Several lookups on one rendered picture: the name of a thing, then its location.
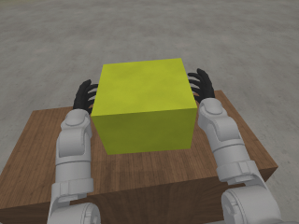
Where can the robot left hand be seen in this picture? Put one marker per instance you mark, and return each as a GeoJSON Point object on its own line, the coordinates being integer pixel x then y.
{"type": "Point", "coordinates": [82, 97]}

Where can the robot right upper arm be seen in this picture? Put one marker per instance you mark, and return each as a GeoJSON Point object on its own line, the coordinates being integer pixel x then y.
{"type": "Point", "coordinates": [251, 204]}

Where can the robot left upper arm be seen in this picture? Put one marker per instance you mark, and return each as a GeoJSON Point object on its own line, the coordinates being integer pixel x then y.
{"type": "Point", "coordinates": [81, 213]}

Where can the robot left forearm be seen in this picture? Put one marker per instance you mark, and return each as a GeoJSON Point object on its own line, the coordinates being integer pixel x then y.
{"type": "Point", "coordinates": [73, 178]}

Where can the carton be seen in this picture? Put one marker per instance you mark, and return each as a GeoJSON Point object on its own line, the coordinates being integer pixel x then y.
{"type": "Point", "coordinates": [144, 106]}

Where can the robot right forearm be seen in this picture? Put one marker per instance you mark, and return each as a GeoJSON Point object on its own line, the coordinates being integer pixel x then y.
{"type": "Point", "coordinates": [227, 146]}

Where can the robot right hand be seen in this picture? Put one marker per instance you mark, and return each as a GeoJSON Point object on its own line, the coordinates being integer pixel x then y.
{"type": "Point", "coordinates": [206, 90]}

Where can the pedestal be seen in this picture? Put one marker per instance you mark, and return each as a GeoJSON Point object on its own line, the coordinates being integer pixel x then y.
{"type": "Point", "coordinates": [178, 186]}

